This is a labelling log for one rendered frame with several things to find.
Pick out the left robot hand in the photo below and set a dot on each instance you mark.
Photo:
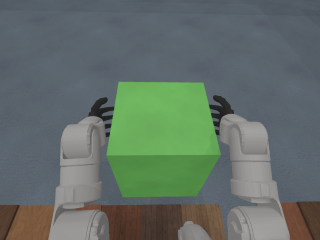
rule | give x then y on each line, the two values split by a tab
97	112

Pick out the left robot forearm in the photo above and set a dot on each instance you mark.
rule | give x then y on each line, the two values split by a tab
80	158

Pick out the robot right thigh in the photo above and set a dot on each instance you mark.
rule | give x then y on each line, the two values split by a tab
192	232

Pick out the robot right upper arm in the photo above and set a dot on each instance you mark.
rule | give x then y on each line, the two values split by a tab
261	222

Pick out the right robot hand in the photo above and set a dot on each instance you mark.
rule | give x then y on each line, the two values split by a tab
225	110

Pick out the right robot forearm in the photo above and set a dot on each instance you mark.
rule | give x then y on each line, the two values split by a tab
251	172

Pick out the robot left upper arm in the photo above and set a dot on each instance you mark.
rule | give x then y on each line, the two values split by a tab
81	225

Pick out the carton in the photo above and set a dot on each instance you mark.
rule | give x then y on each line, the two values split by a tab
162	140

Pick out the robot right shin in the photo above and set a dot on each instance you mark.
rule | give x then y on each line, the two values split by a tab
188	222

